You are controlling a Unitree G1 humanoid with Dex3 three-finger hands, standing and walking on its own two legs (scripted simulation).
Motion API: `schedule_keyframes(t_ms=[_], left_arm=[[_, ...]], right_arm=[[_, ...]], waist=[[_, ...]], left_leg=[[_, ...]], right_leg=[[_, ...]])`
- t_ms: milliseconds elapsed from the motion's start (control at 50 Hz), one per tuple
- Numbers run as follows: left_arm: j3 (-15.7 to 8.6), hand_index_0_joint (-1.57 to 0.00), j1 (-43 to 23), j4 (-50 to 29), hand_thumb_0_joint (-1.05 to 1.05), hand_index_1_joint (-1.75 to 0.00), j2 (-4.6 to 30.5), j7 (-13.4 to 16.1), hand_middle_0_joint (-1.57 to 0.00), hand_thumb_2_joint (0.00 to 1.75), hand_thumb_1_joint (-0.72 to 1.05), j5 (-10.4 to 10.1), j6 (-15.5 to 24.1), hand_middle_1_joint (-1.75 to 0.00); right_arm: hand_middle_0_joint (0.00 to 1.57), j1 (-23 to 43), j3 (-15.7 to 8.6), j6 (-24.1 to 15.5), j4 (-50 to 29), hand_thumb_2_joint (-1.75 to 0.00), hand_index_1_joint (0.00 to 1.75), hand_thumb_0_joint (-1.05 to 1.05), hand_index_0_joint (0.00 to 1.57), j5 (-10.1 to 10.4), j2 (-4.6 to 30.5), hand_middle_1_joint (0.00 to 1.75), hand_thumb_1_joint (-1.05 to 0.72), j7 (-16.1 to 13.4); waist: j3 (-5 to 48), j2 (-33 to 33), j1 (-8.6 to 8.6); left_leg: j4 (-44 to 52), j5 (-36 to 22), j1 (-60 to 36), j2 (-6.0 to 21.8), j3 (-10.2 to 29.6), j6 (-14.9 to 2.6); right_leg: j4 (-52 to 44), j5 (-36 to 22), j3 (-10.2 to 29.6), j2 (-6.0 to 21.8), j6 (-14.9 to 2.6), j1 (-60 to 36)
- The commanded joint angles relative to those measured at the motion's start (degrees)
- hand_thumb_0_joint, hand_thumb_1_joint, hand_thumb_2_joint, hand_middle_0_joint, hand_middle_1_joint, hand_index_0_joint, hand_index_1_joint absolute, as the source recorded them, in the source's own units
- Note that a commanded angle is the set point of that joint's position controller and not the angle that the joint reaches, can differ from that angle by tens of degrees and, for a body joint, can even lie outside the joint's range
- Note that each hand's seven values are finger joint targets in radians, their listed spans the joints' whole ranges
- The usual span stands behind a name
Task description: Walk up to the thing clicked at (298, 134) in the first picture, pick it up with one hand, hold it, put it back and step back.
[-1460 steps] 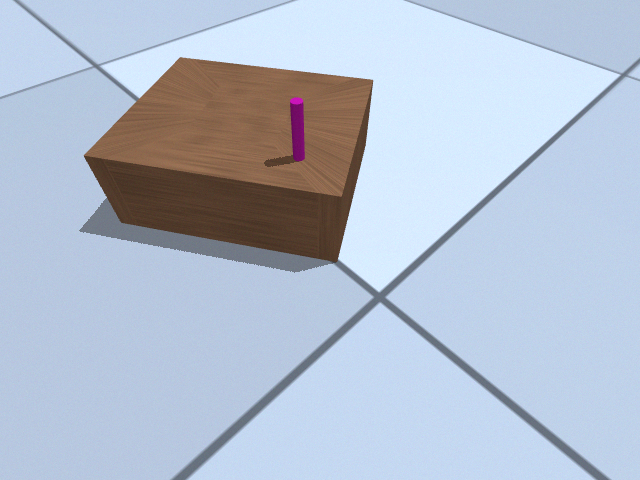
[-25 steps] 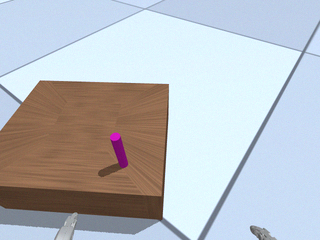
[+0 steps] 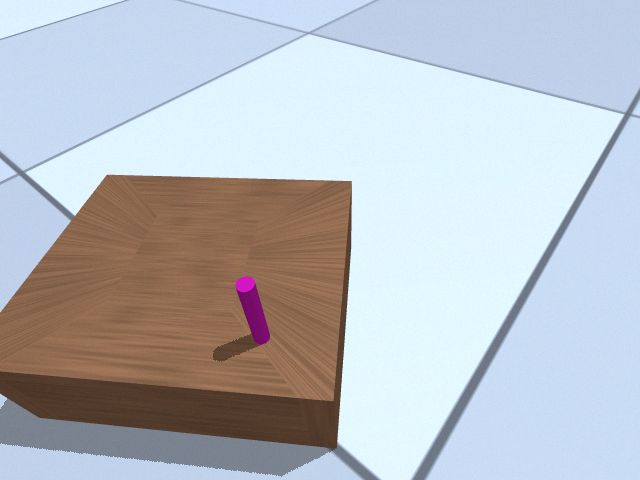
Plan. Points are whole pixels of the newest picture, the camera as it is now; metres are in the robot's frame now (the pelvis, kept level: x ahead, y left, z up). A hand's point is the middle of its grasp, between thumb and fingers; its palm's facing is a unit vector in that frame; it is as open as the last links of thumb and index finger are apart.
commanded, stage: home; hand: left
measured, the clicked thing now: (254, 312) +0.54 +0.20 -0.30
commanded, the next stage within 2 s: stand in 0.76 s
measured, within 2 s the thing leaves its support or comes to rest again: neither
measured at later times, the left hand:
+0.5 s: hand out of the picture +0.05 +0.24 -0.15, palm faces +0.00 -0.92 -0.38, open 17.6 cm
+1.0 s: hand out of the picture +0.07 +0.23 -0.15, palm faces -0.01 -0.93 -0.37, open 16.8 cm
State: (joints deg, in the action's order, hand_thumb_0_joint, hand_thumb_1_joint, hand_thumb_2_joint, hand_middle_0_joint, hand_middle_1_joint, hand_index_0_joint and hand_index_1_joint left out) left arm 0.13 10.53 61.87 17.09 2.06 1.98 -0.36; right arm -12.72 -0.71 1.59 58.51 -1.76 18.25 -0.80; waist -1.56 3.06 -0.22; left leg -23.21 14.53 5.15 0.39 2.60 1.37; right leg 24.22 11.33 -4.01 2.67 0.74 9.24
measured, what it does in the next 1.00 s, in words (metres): stands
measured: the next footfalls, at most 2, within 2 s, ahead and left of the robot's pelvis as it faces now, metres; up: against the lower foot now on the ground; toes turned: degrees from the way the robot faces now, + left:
none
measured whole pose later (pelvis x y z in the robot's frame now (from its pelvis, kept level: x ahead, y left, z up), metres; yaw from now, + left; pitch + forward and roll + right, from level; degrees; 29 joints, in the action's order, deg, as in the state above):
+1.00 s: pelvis +0.00 -0.02 +0.00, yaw -1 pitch -3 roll +0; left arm -0.8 5.7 67.3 18.1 0.4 1.0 0.1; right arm -9.8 0.4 0.3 63.3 -1.2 20.3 -0.5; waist -2.1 2.7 -0.3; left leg -18.9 12.4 4.0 2.3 2.3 2.9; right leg 20.9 9.5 -3.9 0.7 -0.8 8.8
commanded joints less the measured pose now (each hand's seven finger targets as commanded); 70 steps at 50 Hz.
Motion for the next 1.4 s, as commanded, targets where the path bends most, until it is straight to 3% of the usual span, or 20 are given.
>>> schedule_keyframes(t_ms=[0, 80, 140, 200, 300, 380, 420, 580, 720, 800, 840, 880, 900, 1000, 1040, 1060, 1160, 1220, 1300, 1380], left_arm=[[-2.2, -0.05, -3.4, -1.5, 0.0, -0.05, 12.5, 0.6, -0.05, 0.04, -0.57, -0.2, 1.4, -0.05], [-2.3, -0.05, -3.9, -0.1, 0.0, -0.05, 13.2, 0.3, -0.05, 0.04, -0.58, -0.3, 1.5, -0.05], [-2.2, -0.05, -4.4, 0.5, 0.0, -0.05, 13.2, 0.3, -0.05, 0.04, -0.58, -0.2, 1.4, -0.05], [-2.1, -0.05, -4.7, 1.0, 0.0, -0.05, 13.1, 0.2, -0.05, 0.04, -0.57, -0.4, 1.4, -0.05], [-2.1, -0.04, -5.1, 1.7, 0.0, -0.05, 13.6, 0.0, -0.04, 0.03, -0.59, -0.6, 1.6, -0.05], [-2.3, -0.04, -5.9, 2.1, 0.0, -0.05, 13.7, -0.1, -0.04, 0.03, -0.59, -0.7, 1.6, -0.05], [-2.3, -0.04, -5.5, 2.3, 0.0, -0.05, 13.7, -0.2, -0.05, 0.03, -0.59, -0.6, 1.5, -0.05], [-2.5, -0.04, -6.6, 2.7, 0.0, -0.04, 13.8, -0.4, -0.04, 0.02, -0.61, -1.0, 1.6, -0.04], [-2.6, -0.04, -6.9, 2.9, 0.0, -0.04, 13.6, -0.6, -0.04, 0.02, -0.6, -0.9, 1.6, -0.04], [-2.8, -0.04, -7.6, 2.8, 0.0, -0.04, 14.2, -0.8, -0.04, 0.02, -0.61, -1.0, 1.6, -0.04], [-2.9, -0.04, -7.7, 2.5, 0.0, -0.04, 14.5, -0.8, -0.04, 0.02, -0.6, -1.1, 1.7, -0.04], [-2.9, -0.2, -7.8, 2.5, 0.0, -0.2, 14.3, -0.9, -0.2, 0.18, -0.44, -1.1, 1.9, -0.2], [-2.9, -0.2, -7.6, 2.5, 0.0, -0.28, 14.3, -0.9, -0.2, 0.26, -0.36, -1.1, 1.8, -0.28], [-2.9, -0.2, -8.1, 2.2, 0.0, -0.3, 14.2, -0.9, -0.2, 0.66, 0.04, -1.1, 1.7, -0.3], [-2.8, -0.2, -7.7, 2.3, 0.0, -0.3, 14.0, -1.0, -0.2, 0.82, 0.2, -1.2, 1.8, -0.3], [-2.9, -0.2, -7.5, 2.3, 0.0, -0.3, 14.1, -1.0, -0.2, 0.9, 0.28, -1.1, 1.8, -0.3], [-3.0, -0.2, -8.0, 2.1, 0.0, -0.3, 14.0, -0.9, -0.2, 0.9, 0.68, -1.3, 2.0, -0.3], [-2.9, -0.2, -7.8, 2.4, 0.0, -0.3, 13.8, -1.0, -0.2, 0.9, 0.9, -1.3, 1.9, -0.3], [-2.9, -0.2, -7.9, 2.4, 0.0, -0.3, 14.1, -1.1, -0.2, 0.9, 0.9, -1.3, 1.9, -0.3], [-3.1, -0.2, -8.4, 2.1, 0.0, -0.3, 14.3, -1.0, -0.2, 0.9, 0.9, -1.4, 2.0, -0.3]], right_arm=[[0.2, 2.4, -2.0, -1.3, -2.4, -0.9, 0.3, 0.0, 0.2, 0.1, 10.2, 0.3, -0.9, -0.8], [0.2, 2.6, -1.6, -1.6, -1.5, -0.9, 0.3, 0.0, 0.2, 0.3, 10.1, 0.3, -0.9, -0.8], [0.2, 3.3, -1.6, -1.3, -1.2, -0.9, 0.3, 0.0, 0.2, 0.3, 10.5, 0.3, -0.9, -0.7], [0.2, 3.7, -1.6, -1.7, -0.8, -0.9, 0.3, 0.0, 0.2, 0.4, 10.9, 0.3, -0.9, -0.9], [0.2, 3.7, -1.4, -1.6, 0.1, -0.9, 0.3, 0.0, 0.2, 0.6, 10.9, 0.3, -0.9, -0.6], [0.2, 4.0, -1.2, -1.7, 0.3, -0.9, 0.3, 0.0, 0.2, 0.6, 11.2, 0.3, -0.9, -0.7], [0.2, 4.4, -1.2, -1.7, 0.3, -0.9, 0.3, 0.0, 0.2, 0.5, 11.4, 0.3, -0.9, -0.7], [0.2, 4.5, -0.9, -2.0, 1.0, -0.9, 0.3, 0.0, 0.2, 0.6, 11.8, 0.3, -0.9, -0.8], [0.2, 5.2, -1.0, -2.1, 1.1, -0.9, 0.3, 0.0, 0.2, 0.6, 12.2, 0.3, -0.9, -0.8], [0.2, 4.3, -1.0, -2.0, 1.5, -0.9, 0.3, 0.0, 0.2, 0.6, 12.1, 0.3, -0.9, -0.6], [0.2, 4.5, -1.1, -2.1, 1.4, -0.9, 0.3, 0.0, 0.2, 0.6, 12.1, 0.3, -0.9, -0.5], [0.2, 4.6, -1.1, -2.2, 1.5, -0.9, 0.3, 0.0, 0.2, 0.6, 12.1, 0.3, -0.9, -0.5], [0.2, 4.5, -1.0, -2.3, 1.6, -0.9, 0.3, 0.0, 0.2, 0.5, 12.1, 0.3, -0.9, -0.5], [0.2, 4.6, -1.1, -2.2, 1.7, -0.9, 0.3, 0.0, 0.2, 0.6, 12.4, 0.3, -0.9, -0.5], [0.2, 5.2, -1.1, -2.4, 1.6, -0.9, 0.3, 0.0, 0.2, 0.6, 12.5, 0.3, -0.9, -0.5], [0.2, 5.1, -1.1, -2.3, 1.6, -0.9, 0.3, 0.0, 0.2, 0.6, 12.5, 0.3, -0.9, -0.5], [0.2, 5.2, -1.1, -2.5, 1.8, -0.9, 0.3, 0.0, 0.2, 0.6, 12.8, 0.3, -0.9, -0.6], [0.2, 5.7, -1.0, -2.5, 2.1, -0.9, 0.3, 0.0, 0.2, 0.7, 12.9, 0.3, -0.9, -0.6], [0.2, 5.8, -1.1, -2.4, 2.1, -0.9, 0.3, 0.0, 0.2, 0.7, 12.8, 0.3, -0.9, -0.5], [0.2, 5.7, -1.0, -2.6, 2.1, -0.9, 0.3, 0.0, 0.2, 0.7, 12.8, 0.3, -0.9, -0.6]], waist=[[-0.7, -1.2, -0.51], [-0.7, -1.6, -0.62], [-0.8, -3.2, -0.56], [0.8, -2.0, -0.5], [-0.6, -3.4, -0.58], [0.6, -2.1, -0.46], [0.2, -2.4, -0.58], [0.7, -2.5, -0.63], [1.3, -2.0, -0.57], [0.3, -3.6, -0.22], [0.8, -3.5, -0.39], [1.1, -3.0, -0.46], [0.9, -2.6, -0.44], [0.8, -3.2, -0.47], [2.1, -2.6, -0.41], [2.1, -2.5, -0.39], [3.4, -2.4, -0.19], [2.2, -2.2, -0.4], [1.7, -2.9, -0.32], [3.3, -2.9, -0.04]], left_leg=[[6.9, -4.9, 6.8, 4.9, 3.9, -1.49], [7.5, -5.2, 5.9, 4.8, 3.7, -1.1], [7.1, -4.7, 5.6, 4.7, 3.5, -1.34], [7.4, -7.0, 4.0, 5.3, 3.7, -1.25], [7.3, -5.9, 4.5, 4.9, 3.2, -1.25], [7.8, -6.1, 4.8, 5.4, 3.3, -1.37], [7.7, -5.5, 4.0, 5.2, 3.1, -1.32], [7.9, -8.1, 4.0, 5.9, 2.9, -1.27], [7.9, -7.5, 3.6, 5.9, 2.6, -1.38], [8.0, -5.6, 4.0, 5.7, 2.4, -1.34], [7.9, -6.2, 3.8, 5.8, 2.5, -1.31], [7.7, -6.9, 4.0, 5.8, 2.3, -1.32], [8.0, -6.8, 3.6, 6.0, 2.3, -1.24], [7.9, -5.4, 4.5, 5.9, 2.3, -1.36], [7.8, -8.0, 2.7, 6.3, 2.5, -1.33], [7.8, -7.2, 2.9, 6.1, 2.2, -1.31], [7.7, -10.4, 2.4, 6.6, 2.1, -1.35], [8.2, -9.1, 2.4, 6.5, 2.3, -1.3], [8.1, -8.3, 2.1, 6.5, 2.0, -1.33], [8.0, -12.2, 1.5, 6.8, 1.9, -1.18]], right_leg=[[-5.8, -2.0, 5.4, 4.4, -1.15, -3.9], [-6.2, -2.2, 5.6, 4.4, -0.98, -3.7], [-7.6, 1.0, 6.2, 4.6, -1.22, -2.6], [-7.0, -3.1, 5.9, 4.7, -1.5, -3.5], [-8.5, -0.2, 6.6, 4.8, -1.34, -2.5], [-7.6, -2.9, 6.3, 4.7, -1.44, -4.1], [-8.1, -1.0, 6.5, 4.5, -1.51, -2.7], [-7.3, -5.6, 6.7, 4.8, -1.75, -4.4], [-7.8, -5.4, 6.9, 4.8, -1.84, -4.2], [-8.7, -0.3, 7.5, 4.7, -1.85, -2.7], [-9.0, -1.0, 7.6, 4.9, -2.03, -3.0], [-8.5, -3.1, 7.7, 4.9, -1.98, -3.9], [-8.5, -3.1, 7.7, 4.9, -2.05, -3.3], [-8.7, -0.5, 7.8, 4.7, -1.97, -3.3], [-7.8, -5.2, 7.6, 4.9, -2.24, -3.7], [-8.1, -4.1, 7.5, 4.7, -2.1, -3.4], [-6.4, -11.4, 7.0, 5.0, -2.17, -5.6], [-7.0, -9.5, 7.1, 4.7, -1.81, -4.6], [-7.7, -7.4, 7.4, 4.7, -1.85, -4.1], [-6.2, -14.4, 7.2, 5.1, -2.16, -6.2]])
